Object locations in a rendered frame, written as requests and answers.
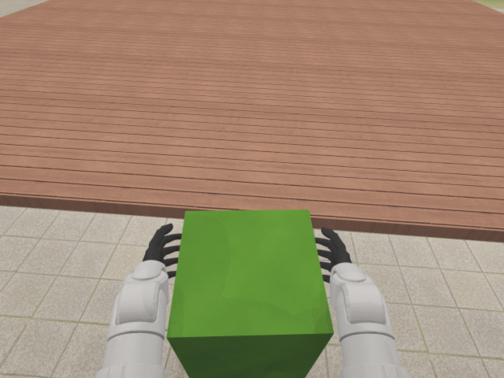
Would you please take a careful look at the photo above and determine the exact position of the carton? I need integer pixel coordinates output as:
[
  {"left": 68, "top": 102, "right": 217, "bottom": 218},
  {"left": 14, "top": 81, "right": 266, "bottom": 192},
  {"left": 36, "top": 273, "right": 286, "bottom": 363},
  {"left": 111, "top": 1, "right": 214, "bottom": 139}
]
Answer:
[{"left": 166, "top": 209, "right": 334, "bottom": 378}]

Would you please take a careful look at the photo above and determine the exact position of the robot right hand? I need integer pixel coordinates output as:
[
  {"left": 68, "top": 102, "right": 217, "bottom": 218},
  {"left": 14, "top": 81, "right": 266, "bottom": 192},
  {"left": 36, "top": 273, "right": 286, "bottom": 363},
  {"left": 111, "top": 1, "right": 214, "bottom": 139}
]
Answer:
[{"left": 315, "top": 228, "right": 352, "bottom": 283}]

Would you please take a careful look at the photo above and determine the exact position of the robot left hand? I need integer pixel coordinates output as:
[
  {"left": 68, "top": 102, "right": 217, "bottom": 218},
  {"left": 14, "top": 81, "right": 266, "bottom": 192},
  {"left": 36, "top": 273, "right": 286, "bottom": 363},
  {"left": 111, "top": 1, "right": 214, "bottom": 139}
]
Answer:
[{"left": 143, "top": 224, "right": 182, "bottom": 278}]

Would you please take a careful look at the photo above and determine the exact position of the robot right forearm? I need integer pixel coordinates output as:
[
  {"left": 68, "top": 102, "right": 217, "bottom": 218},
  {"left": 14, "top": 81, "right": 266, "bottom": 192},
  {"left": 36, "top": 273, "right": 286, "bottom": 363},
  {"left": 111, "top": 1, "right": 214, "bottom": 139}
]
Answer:
[{"left": 330, "top": 262, "right": 409, "bottom": 378}]

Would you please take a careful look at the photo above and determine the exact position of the robot left forearm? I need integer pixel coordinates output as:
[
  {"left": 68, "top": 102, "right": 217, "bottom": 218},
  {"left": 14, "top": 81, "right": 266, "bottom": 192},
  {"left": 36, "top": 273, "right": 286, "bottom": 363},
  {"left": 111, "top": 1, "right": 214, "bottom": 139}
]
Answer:
[{"left": 95, "top": 260, "right": 169, "bottom": 378}]

